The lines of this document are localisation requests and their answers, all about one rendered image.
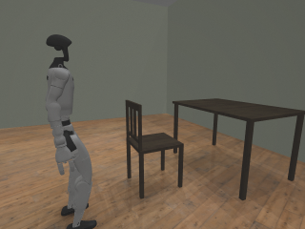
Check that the robot right shin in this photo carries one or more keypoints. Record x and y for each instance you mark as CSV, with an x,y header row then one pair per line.
x,y
80,200

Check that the robot right hand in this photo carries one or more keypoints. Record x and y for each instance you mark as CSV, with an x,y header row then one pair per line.
x,y
64,155

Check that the robot right forearm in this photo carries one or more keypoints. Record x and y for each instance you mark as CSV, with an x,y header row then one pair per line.
x,y
54,119

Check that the robot left shin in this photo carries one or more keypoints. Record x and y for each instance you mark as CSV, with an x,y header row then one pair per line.
x,y
71,190

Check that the robot shin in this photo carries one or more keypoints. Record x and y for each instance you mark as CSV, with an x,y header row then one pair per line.
x,y
71,190
80,200

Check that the robot right upper arm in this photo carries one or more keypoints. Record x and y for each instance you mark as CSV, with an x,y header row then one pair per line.
x,y
60,77

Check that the table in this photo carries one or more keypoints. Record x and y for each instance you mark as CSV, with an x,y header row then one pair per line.
x,y
251,113

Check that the chair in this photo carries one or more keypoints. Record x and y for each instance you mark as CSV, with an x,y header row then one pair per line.
x,y
145,144

